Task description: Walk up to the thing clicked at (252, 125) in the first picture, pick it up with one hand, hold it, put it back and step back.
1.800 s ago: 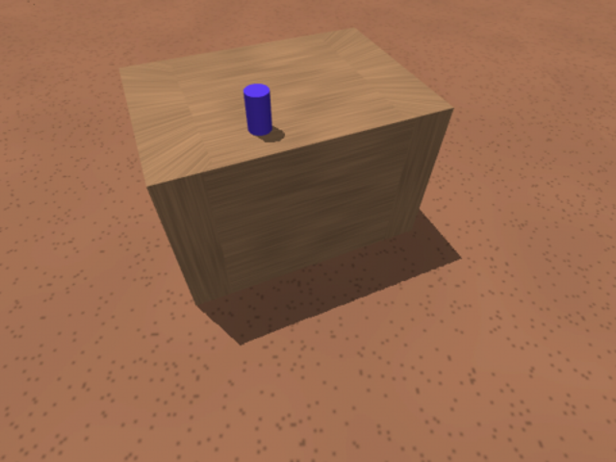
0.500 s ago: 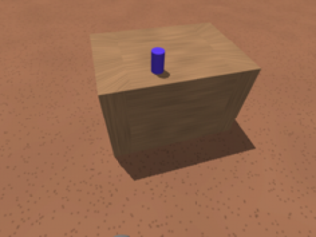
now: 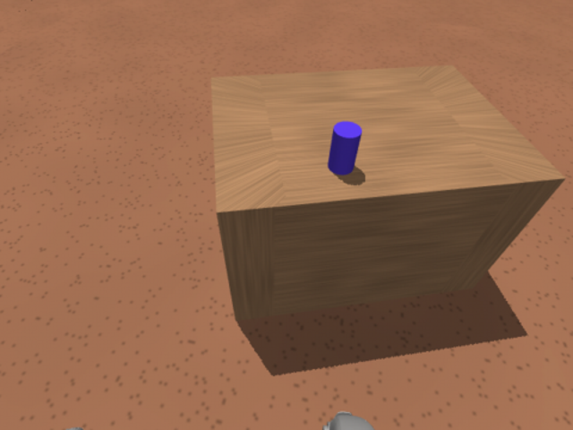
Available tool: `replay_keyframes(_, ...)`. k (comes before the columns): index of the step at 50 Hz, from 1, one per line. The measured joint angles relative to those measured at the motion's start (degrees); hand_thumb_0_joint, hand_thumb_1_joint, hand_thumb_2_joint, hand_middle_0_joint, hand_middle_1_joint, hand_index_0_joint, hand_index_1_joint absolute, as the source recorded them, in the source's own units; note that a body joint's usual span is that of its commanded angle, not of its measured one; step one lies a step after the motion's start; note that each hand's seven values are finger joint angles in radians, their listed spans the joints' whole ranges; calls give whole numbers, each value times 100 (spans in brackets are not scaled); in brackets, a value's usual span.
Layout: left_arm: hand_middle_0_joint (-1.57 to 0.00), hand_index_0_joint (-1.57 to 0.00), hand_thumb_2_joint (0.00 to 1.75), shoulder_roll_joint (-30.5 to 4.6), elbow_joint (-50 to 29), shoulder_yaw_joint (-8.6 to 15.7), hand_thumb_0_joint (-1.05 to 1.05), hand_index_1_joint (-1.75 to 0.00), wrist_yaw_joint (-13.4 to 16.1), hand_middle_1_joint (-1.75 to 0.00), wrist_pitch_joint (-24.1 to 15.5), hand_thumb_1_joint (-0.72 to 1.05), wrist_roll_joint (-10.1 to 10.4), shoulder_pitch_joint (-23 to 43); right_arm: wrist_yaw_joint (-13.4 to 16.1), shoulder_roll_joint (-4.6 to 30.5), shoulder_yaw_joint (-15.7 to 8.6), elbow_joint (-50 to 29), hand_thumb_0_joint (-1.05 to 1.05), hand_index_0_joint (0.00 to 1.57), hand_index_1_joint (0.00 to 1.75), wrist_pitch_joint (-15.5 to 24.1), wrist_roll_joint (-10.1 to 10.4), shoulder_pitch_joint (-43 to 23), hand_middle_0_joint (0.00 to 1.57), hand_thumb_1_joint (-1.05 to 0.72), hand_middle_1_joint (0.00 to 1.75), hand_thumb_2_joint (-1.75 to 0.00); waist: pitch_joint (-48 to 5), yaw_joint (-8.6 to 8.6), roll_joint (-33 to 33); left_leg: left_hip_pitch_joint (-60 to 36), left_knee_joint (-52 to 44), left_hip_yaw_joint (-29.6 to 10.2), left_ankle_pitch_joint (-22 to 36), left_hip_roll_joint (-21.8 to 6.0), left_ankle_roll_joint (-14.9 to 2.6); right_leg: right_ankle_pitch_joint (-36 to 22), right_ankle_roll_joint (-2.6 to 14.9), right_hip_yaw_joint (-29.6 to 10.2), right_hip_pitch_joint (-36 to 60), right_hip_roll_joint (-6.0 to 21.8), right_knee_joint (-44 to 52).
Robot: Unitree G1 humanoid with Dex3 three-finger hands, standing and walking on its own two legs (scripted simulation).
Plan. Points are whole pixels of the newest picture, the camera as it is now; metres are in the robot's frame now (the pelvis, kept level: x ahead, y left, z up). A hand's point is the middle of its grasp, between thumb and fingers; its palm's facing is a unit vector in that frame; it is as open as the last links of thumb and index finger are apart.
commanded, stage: walk up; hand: right
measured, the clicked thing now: (344, 148) +0.79 -0.16 -0.10
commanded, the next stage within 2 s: none
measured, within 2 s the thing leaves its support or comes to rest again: neither
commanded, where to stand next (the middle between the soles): +0.33 -0.02 m, yaw +8 degrees
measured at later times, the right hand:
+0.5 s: hand (432, 313) +0.34 -0.28 -0.13, palm faces -0.24 +0.89 -0.39, open 7.3 cm
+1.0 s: hand (436, 293) +0.41 -0.32 -0.18, palm faces -0.20 +0.92 -0.33, open 7.3 cm
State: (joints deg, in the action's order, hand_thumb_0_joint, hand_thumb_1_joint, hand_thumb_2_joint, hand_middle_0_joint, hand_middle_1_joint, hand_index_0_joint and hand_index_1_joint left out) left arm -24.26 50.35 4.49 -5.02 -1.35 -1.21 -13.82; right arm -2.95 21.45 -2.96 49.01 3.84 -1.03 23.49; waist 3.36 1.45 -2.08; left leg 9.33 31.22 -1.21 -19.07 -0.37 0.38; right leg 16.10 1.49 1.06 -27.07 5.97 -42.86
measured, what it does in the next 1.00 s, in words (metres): walks ahead: right foot, then left foot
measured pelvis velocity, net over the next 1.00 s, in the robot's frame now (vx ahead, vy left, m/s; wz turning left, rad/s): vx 0.28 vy -0.08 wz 0.18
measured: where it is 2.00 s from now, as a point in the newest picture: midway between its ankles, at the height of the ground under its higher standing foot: (292, 422)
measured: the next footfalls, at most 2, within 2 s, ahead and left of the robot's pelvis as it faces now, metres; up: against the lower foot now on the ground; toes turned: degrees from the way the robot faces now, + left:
right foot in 0.06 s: +0.17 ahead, -0.14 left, +0.00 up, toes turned -3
left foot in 0.48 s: +0.31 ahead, +0.10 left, +0.00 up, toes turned +11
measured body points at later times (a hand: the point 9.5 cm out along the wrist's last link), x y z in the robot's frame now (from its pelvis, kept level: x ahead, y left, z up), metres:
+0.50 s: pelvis +0.19 -0.03 -0.01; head +0.22 -0.01 +0.44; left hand +0.13 +0.29 -0.13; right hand +0.35 -0.32 -0.10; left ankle +0.27 +0.09 -0.73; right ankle +0.13 -0.14 -0.73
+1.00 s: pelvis +0.28 -0.08 -0.02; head +0.33 -0.11 +0.43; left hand +0.30 +0.25 -0.11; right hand +0.42 -0.37 -0.16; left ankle +0.26 +0.06 -0.69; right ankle +0.39 -0.19 -0.73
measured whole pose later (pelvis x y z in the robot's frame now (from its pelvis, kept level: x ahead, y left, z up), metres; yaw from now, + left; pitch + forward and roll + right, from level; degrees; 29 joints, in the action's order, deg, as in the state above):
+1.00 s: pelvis +0.28 -0.08 -0.02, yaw +10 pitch -3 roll +1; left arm -20.9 48.8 1.1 0.5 -3.0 -1.1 -12.8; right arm -0.1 24.6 -2.9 47.7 -2.3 0.4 11.9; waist 8.5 -0.3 5.1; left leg 25.2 59.6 -2.9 -30.8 -0.2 -1.2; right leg 13.4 0.2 2.6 -25.4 3.6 -41.4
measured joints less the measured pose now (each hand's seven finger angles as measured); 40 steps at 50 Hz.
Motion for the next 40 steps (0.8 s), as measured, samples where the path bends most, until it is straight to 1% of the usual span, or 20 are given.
replay_keyframes(3,-20,-20,90,-12,-35,69,1,-30,-16,-30,-73,90,-27,-150,31,131,-34,-77,0,21,30,-26,-4,31,21,-90,30,-89,-115,-70,164,-3,437,-127,-481,-95,65,-275,17,124,369,-129,521)
replay_keyframes(4,-20,-20,90,16,-43,102,1,-30,12,-30,-130,90,-45,-170,57,197,-56,-83,0,21,30,-46,-3,10,21,-90,30,-89,-113,-121,323,102,820,-220,-696,-213,-42,-341,-21,232,416,-234,443)
replay_keyframes(5,-20,-20,90,43,-76,117,1,-30,49,-30,-197,90,-71,-191,99,232,-78,-57,0,21,30,-83,10,-45,21,-90,30,-90,-101,-169,443,320,1426,-384,-830,-226,-145,-191,-36,351,421,-294,264)
replay_keyframes(6,-20,-20,90,71,-107,111,1,-30,82,-30,-248,90,-80,-217,143,247,-87,-21,0,21,30,-128,21,-114,21,-90,30,-90,-85,-229,493,577,2094,-495,-872,-120,-195,-39,-35,433,467,-296,162)
replay_keyframes(8,-20,-20,90,141,-125,61,1,-30,125,-30,-263,90,-47,-301,188,282,-66,33,1,21,30,-162,24,-261,21,-91,30,-90,-76,-372,510,1054,3051,-395,-732,64,-228,80,-3,497,683,-266,283)
replay_keyframes(10,-20,-20,90,234,-106,3,1,-30,157,-30,-272,90,-12,-423,165,351,-51,25,1,21,30,-115,65,-417,21,-91,30,-90,-47,-454,562,1435,3342,-248,-399,82,-225,-6,5,564,1011,-281,705)
replay_keyframes(13,-20,-20,90,281,-90,-63,1,-30,181,-30,-314,90,14,-633,97,405,-62,-108,0,21,30,-42,102,-597,21,-91,30,-90,14,-516,565,1821,2969,-139,-14,-7,-183,-120,42,649,1405,-322,1273)
replay_keyframes(16,-20,-20,90,240,-136,-81,1,-30,201,-30,-330,90,10,-799,28,387,-79,-237,0,21,30,-52,85,-732,21,-91,30,-90,126,-550,482,1988,2215,-118,173,-105,-111,-62,74,741,1650,-352,1513)
replay_keyframes(19,-20,-20,90,164,-227,-70,1,-30,209,-30,-315,90,-5,-896,-15,325,-84,-286,0,21,30,-108,63,-846,20,-91,30,-90,250,-592,381,1980,1415,-16,372,-209,-105,153,56,863,1822,-378,1485)
replay_keyframes(22,-20,-20,90,79,-325,-79,1,-30,211,-30,-260,90,-17,-975,-34,232,-77,-295,0,21,30,-145,60,-934,20,-91,30,-90,299,-645,256,1794,806,209,529,-234,-154,508,8,964,1936,-367,1240)
replay_keyframes(24,-20,-20,90,30,-367,-95,1,-30,212,-30,-197,90,-12,-1040,-35,185,-63,-330,0,21,30,-102,58,-951,21,-91,30,-90,262,-637,163,1499,346,371,721,-165,-225,854,-43,1011,1954,-309,901)
replay_keyframes(25,-20,-20,90,2,-370,-109,1,-30,223,-30,-165,90,-2,-1051,-20,151,-67,-348,0,21,30,-50,44,-970,21,-91,30,-90,270,-610,63,1402,279,409,992,-71,-246,1068,-32,999,1905,-202,568)
replay_keyframes(26,-20,-20,90,3,-345,-117,1,-30,246,-30,-120,90,18,-1018,7,111,-71,-376,0,21,30,-6,8,-1009,21,-91,30,-90,318,-591,-67,1371,435,480,903,30,-245,1167,29,874,1757,-59,46)
replay_keyframes(27,-20,-20,90,55,-317,-130,1,-30,266,-30,-69,90,39,-975,40,104,-62,-439,0,21,30,29,-19,-1018,21,-91,30,-90,336,-555,-82,1365,629,497,713,54,-245,1216,68,640,1531,-83,-562)
replay_keyframes(29,-20,-20,90,145,-270,-201,1,-30,284,-30,16,90,40,-899,74,83,-36,-524,0,21,30,56,59,-981,21,-91,30,-90,286,-428,4,1256,784,422,450,12,-277,1375,119,324,1058,-267,-1623)
replay_keyframes(31,-20,-20,90,141,-269,-240,1,-30,274,-30,40,90,44,-816,109,16,12,-545,0,21,30,58,115,-903,21,-91,30,-90,213,-329,-1,1012,617,371,403,-20,-258,1236,142,116,612,-316,-2185)
replay_keyframes(33,-20,-20,90,96,-327,-216,1,-30,253,-30,13,90,69,-713,137,-38,76,-544,0,21,30,95,144,-783,21,-91,30,-90,170,-266,-68,760,361,342,441,-22,-190,935,143,-30,257,-212,-2144)
replay_keyframes(35,-20,-20,90,48,-398,-178,1,-30,248,-30,-32,90,93,-589,148,-42,124,-522,0,21,30,111,136,-673,21,-90,30,-90,171,-215,-106,594,208,293,444,-32,-140,677,85,-116,5,-81,-1813)
replay_keyframes(37,-20,-20,90,22,-439,-145,1,-30,274,-30,-72,90,129,-458,171,-16,147,-474,0,21,30,69,102,-630,21,-90,30,-90,211,-187,-98,512,167,257,404,-63,-98,410,-3,-139,-123,18,-1279)
replay_keyframes(40,-20,-20,90,10,-404,-129,1,-30,351,-30,-139,90,163,-288,197,46,157,-403,0,21,30,-33,69,-679,21,-90,30,-90,295,-128,-14,552,325,203,261,-133,-14,-83,-87,-90,-110,41,-473)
